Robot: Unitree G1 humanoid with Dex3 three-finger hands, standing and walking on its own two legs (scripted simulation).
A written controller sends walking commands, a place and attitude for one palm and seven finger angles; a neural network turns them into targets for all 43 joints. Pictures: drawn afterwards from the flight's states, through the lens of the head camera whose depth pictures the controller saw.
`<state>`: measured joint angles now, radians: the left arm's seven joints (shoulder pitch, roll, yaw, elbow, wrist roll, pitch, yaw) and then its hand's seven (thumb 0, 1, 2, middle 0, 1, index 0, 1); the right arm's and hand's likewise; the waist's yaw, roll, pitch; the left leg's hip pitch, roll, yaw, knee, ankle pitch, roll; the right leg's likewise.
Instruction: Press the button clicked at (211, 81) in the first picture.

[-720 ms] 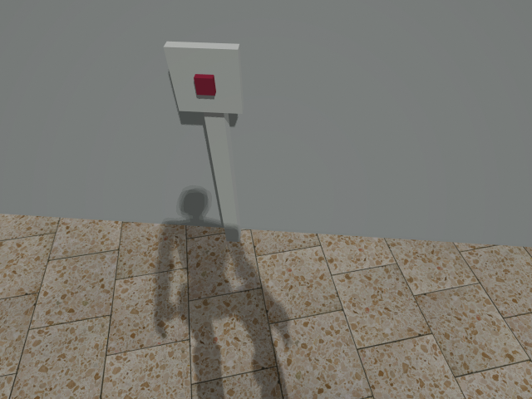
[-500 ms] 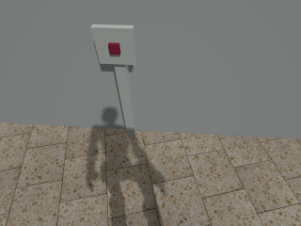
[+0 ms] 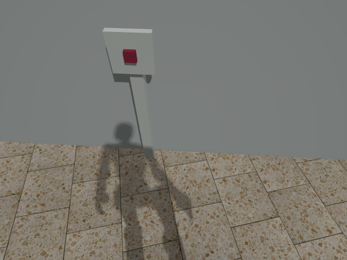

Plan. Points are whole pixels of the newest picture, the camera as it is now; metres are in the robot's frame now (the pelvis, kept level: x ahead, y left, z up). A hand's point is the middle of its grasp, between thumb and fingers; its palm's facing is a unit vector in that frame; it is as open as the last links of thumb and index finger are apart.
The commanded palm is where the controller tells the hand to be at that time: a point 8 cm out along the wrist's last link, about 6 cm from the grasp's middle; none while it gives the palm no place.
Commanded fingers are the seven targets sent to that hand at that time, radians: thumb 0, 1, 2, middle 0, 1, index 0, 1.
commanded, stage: look at it before walking up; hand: left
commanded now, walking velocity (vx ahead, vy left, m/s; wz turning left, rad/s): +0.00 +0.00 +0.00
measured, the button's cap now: (130, 55) +0.81 +0.21 +0.03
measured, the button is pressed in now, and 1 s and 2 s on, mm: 0 0 0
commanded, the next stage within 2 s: take the last steps up to it in 0.42 s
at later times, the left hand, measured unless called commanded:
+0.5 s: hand out of the picture +0.06 +0.23 -0.16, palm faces -0.02 -0.96 -0.29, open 7.4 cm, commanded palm none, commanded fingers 0.00 0.90 0.90 -0.20 -0.30 -0.20 -0.30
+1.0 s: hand out of the picture +0.08 +0.19 -0.19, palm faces +0.00 -0.99 -0.15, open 7.4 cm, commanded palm none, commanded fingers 0.00 0.90 0.90 -0.20 -0.30 -0.20 -0.30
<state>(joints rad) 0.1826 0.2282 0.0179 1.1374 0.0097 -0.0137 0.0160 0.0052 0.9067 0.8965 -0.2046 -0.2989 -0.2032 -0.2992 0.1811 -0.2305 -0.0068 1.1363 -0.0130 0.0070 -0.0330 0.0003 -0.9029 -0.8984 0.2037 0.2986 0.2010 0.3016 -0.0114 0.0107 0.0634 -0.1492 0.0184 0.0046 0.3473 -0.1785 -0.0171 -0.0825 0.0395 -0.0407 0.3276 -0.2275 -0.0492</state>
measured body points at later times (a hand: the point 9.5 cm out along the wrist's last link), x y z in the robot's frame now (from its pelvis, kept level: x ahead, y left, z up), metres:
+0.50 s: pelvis +0.01 +0.01 +0.00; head +0.03 +0.00 +0.45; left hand +0.06 +0.28 -0.14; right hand +0.05 -0.26 -0.15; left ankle +0.01 +0.13 -0.75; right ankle -0.03 -0.08 -0.75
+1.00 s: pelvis +0.08 +0.02 -0.01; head +0.12 +0.02 +0.44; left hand +0.08 +0.24 -0.18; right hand +0.00 -0.18 -0.16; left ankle +0.01 +0.13 -0.75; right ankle +0.04 -0.09 -0.69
